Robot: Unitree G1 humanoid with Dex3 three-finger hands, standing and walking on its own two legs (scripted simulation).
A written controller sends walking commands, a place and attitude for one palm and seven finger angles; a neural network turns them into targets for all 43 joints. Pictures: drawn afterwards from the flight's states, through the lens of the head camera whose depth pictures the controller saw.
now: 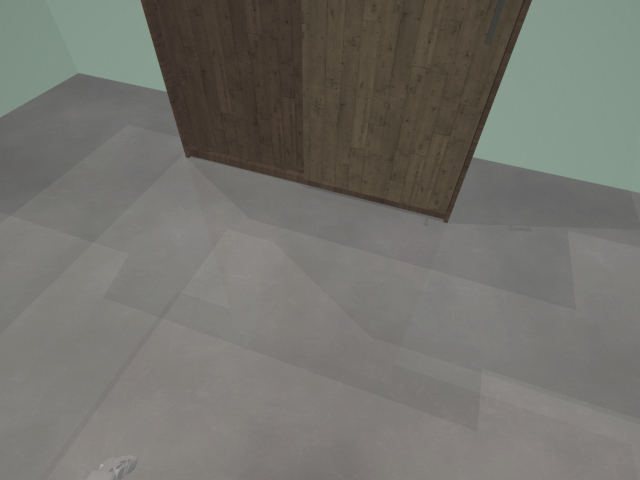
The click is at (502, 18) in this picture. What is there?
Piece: wardrobe's sliding door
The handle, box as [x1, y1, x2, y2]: [485, 0, 504, 44]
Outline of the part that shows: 504,0 498,0 485,43 490,43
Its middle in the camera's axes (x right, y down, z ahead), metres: +0.51 -0.66 +1.10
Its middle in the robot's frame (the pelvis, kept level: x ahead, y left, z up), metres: +1.30 -0.43 +0.12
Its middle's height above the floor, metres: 0.89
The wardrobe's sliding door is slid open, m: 0.00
